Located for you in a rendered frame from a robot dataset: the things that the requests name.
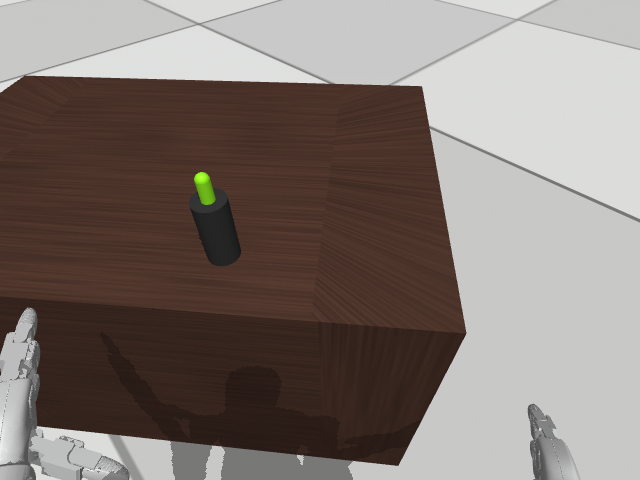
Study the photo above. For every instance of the left robot hand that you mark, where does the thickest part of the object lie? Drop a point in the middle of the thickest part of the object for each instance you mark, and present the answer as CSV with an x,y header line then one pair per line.
x,y
64,458

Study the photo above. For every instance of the bottle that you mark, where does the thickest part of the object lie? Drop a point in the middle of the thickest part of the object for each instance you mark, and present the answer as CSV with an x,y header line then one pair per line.
x,y
213,217

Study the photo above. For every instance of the left robot arm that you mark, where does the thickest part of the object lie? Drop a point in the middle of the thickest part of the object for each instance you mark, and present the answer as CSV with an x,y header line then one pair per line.
x,y
17,471

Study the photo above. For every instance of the right robot hand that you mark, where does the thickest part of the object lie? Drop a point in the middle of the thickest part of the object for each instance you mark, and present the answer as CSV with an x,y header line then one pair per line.
x,y
552,459

